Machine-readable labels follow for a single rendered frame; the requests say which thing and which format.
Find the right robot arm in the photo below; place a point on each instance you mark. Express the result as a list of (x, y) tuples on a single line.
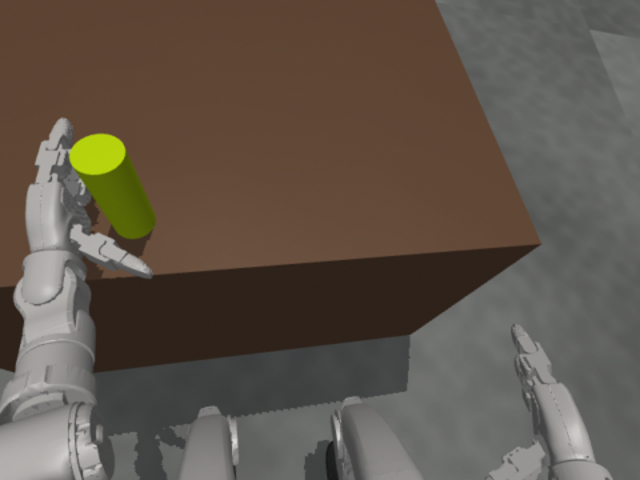
[(578, 470)]

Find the left robot arm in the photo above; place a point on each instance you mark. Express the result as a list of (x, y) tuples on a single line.
[(50, 425)]

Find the right robot hand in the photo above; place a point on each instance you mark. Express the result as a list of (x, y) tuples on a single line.
[(559, 431)]

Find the can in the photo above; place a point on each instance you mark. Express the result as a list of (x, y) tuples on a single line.
[(104, 166)]

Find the left robot hand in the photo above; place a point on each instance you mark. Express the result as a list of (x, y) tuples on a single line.
[(55, 216)]

